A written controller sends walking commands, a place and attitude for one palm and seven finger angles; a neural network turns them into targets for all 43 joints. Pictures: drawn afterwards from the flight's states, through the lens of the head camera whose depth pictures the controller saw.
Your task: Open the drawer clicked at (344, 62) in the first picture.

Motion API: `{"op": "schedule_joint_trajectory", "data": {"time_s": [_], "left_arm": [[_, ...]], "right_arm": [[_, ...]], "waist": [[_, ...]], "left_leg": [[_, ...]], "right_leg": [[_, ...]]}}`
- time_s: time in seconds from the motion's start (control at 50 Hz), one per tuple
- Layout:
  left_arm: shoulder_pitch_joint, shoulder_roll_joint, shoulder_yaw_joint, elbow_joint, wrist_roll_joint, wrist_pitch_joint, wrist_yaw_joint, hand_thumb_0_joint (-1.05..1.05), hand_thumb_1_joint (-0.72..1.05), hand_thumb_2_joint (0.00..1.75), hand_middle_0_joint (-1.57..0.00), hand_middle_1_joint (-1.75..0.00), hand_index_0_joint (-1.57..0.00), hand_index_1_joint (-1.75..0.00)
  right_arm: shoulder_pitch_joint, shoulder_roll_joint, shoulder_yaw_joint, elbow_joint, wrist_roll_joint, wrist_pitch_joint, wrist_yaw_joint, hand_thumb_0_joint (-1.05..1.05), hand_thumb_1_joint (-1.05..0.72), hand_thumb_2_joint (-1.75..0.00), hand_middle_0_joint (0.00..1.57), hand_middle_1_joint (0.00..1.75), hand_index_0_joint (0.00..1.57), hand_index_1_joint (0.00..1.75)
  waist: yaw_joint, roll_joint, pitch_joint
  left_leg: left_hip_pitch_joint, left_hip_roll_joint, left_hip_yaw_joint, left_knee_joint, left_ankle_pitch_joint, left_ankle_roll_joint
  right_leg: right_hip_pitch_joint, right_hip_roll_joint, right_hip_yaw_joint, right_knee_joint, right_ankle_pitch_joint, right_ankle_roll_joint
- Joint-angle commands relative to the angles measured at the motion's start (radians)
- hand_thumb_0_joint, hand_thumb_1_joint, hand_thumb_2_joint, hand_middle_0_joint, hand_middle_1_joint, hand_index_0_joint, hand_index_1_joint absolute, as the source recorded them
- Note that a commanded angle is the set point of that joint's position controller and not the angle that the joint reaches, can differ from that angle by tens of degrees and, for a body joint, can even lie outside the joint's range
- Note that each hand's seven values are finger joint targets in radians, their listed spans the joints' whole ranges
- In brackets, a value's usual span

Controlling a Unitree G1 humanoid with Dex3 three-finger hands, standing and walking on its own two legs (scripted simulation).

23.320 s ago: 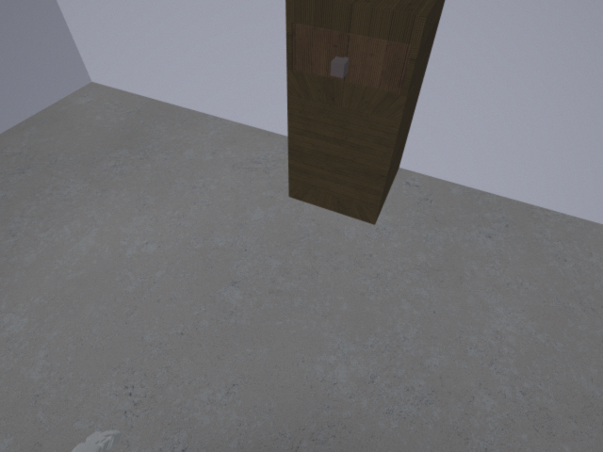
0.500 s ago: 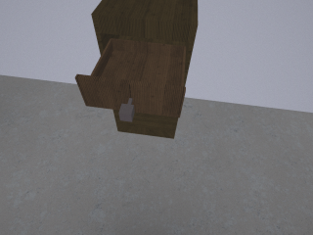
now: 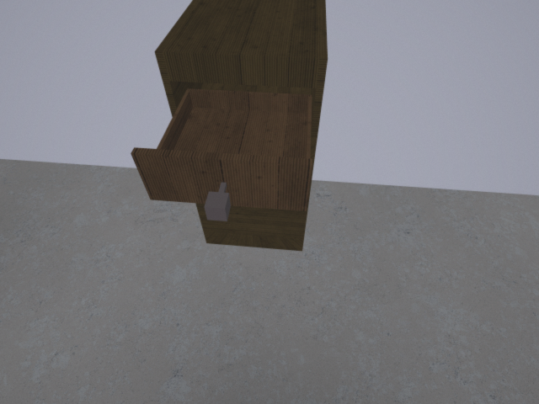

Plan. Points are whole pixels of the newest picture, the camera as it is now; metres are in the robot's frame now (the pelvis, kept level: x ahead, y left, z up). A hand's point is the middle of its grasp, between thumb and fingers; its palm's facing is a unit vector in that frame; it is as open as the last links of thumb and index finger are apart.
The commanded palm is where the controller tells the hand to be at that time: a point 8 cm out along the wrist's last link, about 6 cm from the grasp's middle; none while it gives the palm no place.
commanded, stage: let the arm hang, fingers relaxed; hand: left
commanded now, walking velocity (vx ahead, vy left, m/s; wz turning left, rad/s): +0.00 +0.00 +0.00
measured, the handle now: (220, 198) +0.53 +0.14 -0.06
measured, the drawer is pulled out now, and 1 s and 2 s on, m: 0.30 0.30 0.30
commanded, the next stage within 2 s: look to check the result in 0.20 s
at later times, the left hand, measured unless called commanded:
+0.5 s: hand out of the picture -0.01 +0.17 -0.17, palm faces +0.03 -0.98 -0.20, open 7.4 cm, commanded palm none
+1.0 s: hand out of the picture +0.02 +0.17 -0.17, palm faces +0.02 -0.98 -0.22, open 7.4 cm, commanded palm none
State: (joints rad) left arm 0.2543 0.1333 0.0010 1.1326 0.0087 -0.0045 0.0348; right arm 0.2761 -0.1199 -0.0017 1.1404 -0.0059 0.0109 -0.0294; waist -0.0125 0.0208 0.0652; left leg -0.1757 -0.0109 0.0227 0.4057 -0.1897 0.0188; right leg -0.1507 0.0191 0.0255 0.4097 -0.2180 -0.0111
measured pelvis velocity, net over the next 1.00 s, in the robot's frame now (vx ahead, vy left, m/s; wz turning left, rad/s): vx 0.01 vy -0.01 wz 0.00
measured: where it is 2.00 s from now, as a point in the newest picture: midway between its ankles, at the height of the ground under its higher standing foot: outside the picture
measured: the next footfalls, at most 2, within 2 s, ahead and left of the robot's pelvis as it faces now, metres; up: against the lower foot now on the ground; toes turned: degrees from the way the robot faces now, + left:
none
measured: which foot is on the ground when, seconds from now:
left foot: down 0.00-1.00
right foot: down 0.00-1.00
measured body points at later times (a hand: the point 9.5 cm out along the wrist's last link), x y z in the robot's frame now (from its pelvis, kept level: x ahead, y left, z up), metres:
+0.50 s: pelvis +0.00 +0.00 +0.00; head +0.02 -0.01 +0.45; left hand -0.01 +0.22 -0.16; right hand -0.02 -0.22 -0.17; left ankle +0.02 +0.11 -0.74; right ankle +0.00 -0.11 -0.74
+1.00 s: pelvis +0.01 -0.01 +0.00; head +0.03 -0.02 +0.45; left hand +0.02 +0.22 -0.15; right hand +0.01 -0.23 -0.16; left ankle +0.02 +0.11 -0.74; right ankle +0.00 -0.11 -0.74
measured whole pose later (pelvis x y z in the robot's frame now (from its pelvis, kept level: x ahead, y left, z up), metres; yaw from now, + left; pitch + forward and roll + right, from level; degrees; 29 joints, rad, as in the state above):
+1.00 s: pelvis +0.01 -0.01 +0.00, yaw +0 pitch -2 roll +0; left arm 0.22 0.16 0.02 1.14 0.01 -0.01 0.03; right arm 0.23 -0.16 -0.02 1.13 -0.01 0.01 -0.03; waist -0.01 0.02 0.09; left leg -0.16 0.00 0.02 0.38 -0.19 0.01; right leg -0.14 0.03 0.03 0.38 -0.21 -0.02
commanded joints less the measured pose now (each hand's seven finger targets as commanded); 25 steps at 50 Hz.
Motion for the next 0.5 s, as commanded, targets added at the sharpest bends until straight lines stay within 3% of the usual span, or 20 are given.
{"op": "schedule_joint_trajectory", "data": {"time_s": [0.0, 0.48], "left_arm": [[0.085, 0.122, 0.024, -0.019, 0.002, -0.004, 0.006, 0.0, 0.9, 0.9, -0.2, -0.3, -0.2, -0.3], [0.08, 0.119, 0.03, -0.011, 0.003, -0.008, 0.006, 0.0, 0.9, 0.9, -0.2, -0.3, -0.2, -0.3]], "right_arm": [[0.082, -0.091, -0.022, -0.02, -0.005, -0.014, -0.009, 0.0, -0.9, -0.9, 0.2, 0.3, 0.2, 0.3], [0.074, -0.103, -0.027, -0.027, -0.003, -0.016, -0.012, 0.0, -0.9, -0.9, 0.2, 0.3, 0.2, 0.3]], "waist": [[0.006, -0.006, 0.05], [0.001, -0.01, 0.019]], "left_leg": [[-0.006, 0.096, -0.095, -0.093, -0.012, 0.018], [0.038, 0.105, -0.087, -0.086, 0.037, 0.017]], "right_leg": [[-0.089, -0.082, 0.077, -0.099, -0.006, -0.039], [-0.082, -0.088, 0.079, -0.101, 0.036, -0.039]]}}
